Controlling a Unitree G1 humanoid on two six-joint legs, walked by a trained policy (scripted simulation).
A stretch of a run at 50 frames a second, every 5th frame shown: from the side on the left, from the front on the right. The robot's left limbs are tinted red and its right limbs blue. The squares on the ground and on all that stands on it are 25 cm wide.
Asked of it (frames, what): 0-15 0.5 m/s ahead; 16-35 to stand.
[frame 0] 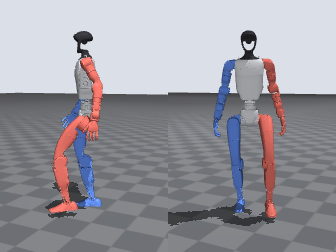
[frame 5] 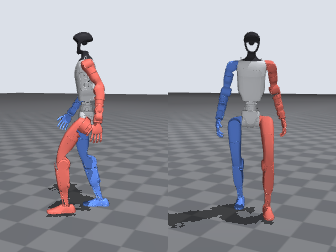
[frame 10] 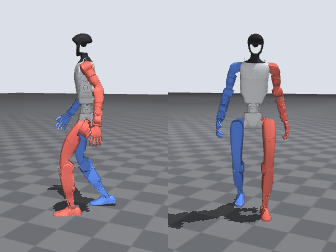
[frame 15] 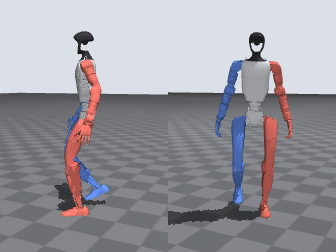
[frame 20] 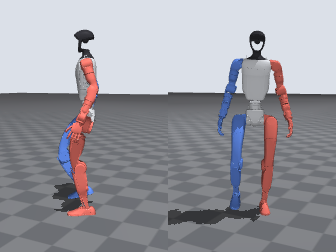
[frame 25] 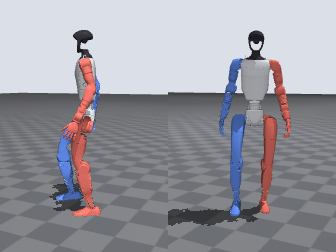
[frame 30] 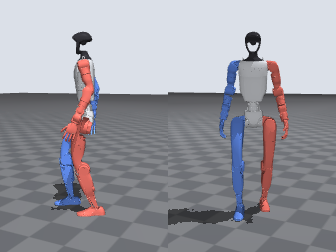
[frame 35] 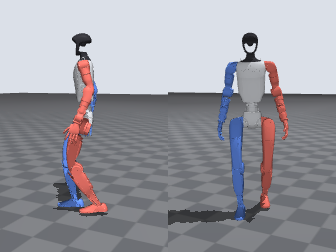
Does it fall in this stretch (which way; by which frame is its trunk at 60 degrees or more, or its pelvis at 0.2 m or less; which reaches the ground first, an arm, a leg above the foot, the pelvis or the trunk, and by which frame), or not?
no
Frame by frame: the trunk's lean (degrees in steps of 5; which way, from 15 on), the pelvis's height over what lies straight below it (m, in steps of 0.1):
0: 5, 0.8
5: 5, 0.8
10: 5, 0.8
15: 5, 0.8
20: 5, 0.8
25: 5, 0.8
30: 5, 0.8
35: 5, 0.8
